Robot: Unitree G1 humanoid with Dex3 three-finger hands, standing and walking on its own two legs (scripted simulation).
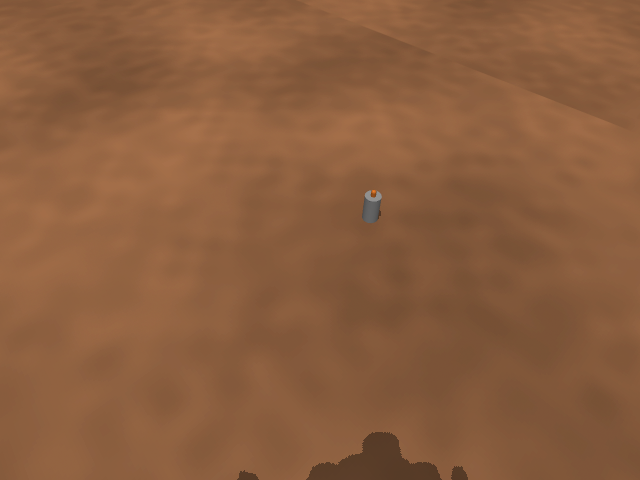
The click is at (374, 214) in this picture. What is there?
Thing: necked bottle
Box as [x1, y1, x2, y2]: [362, 190, 381, 222]
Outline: 375,190 370,190 365,193 362,218 367,222 373,222 377,219 381,195
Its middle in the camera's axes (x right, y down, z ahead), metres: +0.24 -0.18 +1.70
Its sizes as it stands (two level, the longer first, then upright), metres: 0.073 0.073 0.166
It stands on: the floor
